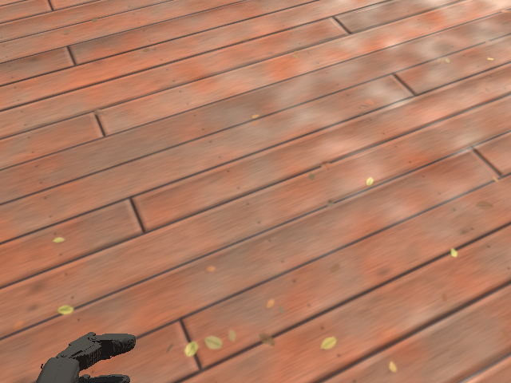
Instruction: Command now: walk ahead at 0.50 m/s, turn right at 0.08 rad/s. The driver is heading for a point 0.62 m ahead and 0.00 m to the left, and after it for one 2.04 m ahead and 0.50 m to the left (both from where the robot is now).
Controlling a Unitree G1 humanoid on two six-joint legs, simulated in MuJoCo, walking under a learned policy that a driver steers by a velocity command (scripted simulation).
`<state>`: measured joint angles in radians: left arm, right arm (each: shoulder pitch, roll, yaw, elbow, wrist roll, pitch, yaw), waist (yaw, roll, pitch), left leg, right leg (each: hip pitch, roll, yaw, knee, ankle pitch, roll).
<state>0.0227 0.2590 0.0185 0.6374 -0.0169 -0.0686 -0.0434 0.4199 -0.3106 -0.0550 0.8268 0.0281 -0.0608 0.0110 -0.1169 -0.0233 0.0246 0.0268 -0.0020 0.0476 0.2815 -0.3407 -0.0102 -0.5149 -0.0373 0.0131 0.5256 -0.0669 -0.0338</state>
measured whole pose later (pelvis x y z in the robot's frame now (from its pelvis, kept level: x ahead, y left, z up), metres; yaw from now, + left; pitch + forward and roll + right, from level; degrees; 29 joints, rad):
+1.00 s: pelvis +0.29 -0.02 +0.00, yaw +0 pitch -1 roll +0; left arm 0.24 0.23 0.03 0.98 0.01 -0.01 0.03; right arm 0.16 -0.24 -0.03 0.89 -0.01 0.00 -0.01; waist 0.00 0.01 0.03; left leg -0.30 0.00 0.00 0.52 -0.20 0.00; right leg -0.17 -0.02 0.02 0.53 -0.35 0.02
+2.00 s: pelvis +0.50 -0.02 +0.00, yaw +1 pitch +1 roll +1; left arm -0.05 0.23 0.04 0.88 -0.02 -0.08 -0.02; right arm 0.45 -0.20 -0.03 1.10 0.01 -0.06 -0.02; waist -0.10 -0.03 0.04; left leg 0.12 -0.02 0.03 0.22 -0.35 0.02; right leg -0.58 -0.04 -0.01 0.55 0.01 -0.02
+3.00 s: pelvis +0.64 -0.01 +0.00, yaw +29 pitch +1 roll +0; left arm 0.10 0.28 0.07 0.91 0.00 -0.01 0.01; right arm 0.13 -0.27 -0.05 0.77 -0.01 0.01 -0.03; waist 0.01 0.01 0.02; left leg -0.27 -0.06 -0.10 0.54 -0.28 0.03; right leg -0.26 -0.01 0.01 0.48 -0.24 0.01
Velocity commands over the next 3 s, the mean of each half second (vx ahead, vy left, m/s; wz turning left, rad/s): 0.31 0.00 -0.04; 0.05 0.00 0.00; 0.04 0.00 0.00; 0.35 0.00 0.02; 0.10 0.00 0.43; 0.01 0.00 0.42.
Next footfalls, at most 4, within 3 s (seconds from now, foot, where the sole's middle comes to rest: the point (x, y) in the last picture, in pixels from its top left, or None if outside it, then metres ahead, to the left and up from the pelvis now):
0.04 right None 0.18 -0.12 -0.77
0.46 left None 0.38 0.10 -0.77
0.72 right None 0.29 -0.15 -0.77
2.04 right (283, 287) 0.72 -0.13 -0.77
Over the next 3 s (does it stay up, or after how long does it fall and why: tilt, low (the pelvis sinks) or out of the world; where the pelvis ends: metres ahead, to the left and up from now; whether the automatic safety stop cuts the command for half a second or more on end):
stays up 0.64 -0.01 0.00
